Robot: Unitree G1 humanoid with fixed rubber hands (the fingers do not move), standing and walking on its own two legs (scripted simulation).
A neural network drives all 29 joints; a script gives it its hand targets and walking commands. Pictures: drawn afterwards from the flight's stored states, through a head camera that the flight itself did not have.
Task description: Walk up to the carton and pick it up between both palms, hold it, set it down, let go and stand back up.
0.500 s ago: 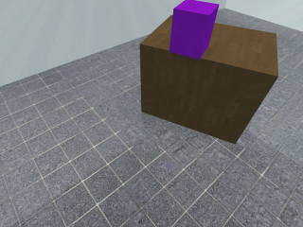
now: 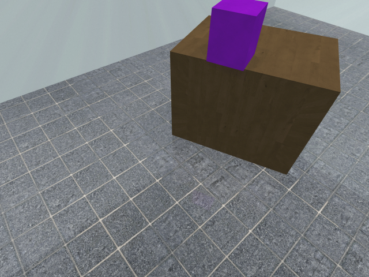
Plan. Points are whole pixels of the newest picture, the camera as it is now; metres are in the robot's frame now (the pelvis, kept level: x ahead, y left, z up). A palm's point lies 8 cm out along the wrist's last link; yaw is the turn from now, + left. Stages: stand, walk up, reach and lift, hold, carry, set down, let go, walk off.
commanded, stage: stand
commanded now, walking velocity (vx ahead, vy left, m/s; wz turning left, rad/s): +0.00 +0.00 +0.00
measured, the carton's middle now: (235, 33) +1.20 -0.25 +0.02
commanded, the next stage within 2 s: walk up in 0.28 s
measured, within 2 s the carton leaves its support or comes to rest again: neither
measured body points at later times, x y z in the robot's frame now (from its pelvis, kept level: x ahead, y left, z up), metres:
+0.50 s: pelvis +0.01 +0.00 +0.00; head +0.02 +0.01 +0.45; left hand -0.02 +0.20 -0.17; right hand -0.02 -0.20 -0.16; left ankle -0.07 +0.13 -0.74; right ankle -0.06 -0.12 -0.74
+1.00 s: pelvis +0.11 -0.06 -0.03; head +0.11 -0.06 +0.42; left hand +0.15 +0.17 -0.18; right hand +0.13 -0.33 -0.17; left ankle +0.20 +0.06 -0.69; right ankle +0.11 -0.16 -0.74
